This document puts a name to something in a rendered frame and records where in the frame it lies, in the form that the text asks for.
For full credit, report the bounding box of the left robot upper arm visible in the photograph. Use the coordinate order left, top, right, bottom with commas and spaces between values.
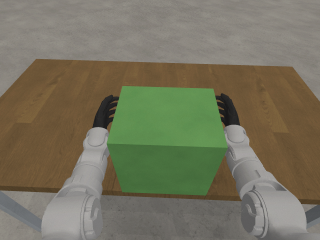
40, 194, 103, 240

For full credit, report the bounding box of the table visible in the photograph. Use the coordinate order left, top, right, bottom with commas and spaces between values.
0, 59, 320, 232

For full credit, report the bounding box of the carton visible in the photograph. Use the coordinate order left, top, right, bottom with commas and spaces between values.
106, 86, 228, 196

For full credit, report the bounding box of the robot left hand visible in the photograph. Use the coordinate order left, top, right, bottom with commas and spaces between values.
92, 95, 119, 129

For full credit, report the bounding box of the right robot upper arm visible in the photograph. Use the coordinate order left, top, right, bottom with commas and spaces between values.
241, 189, 320, 240

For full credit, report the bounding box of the left robot forearm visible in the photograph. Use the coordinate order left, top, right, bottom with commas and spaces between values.
41, 127, 110, 237

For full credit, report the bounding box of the robot right hand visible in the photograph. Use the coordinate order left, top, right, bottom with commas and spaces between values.
215, 93, 240, 126

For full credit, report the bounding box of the right robot forearm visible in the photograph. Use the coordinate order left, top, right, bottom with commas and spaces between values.
224, 124, 307, 229

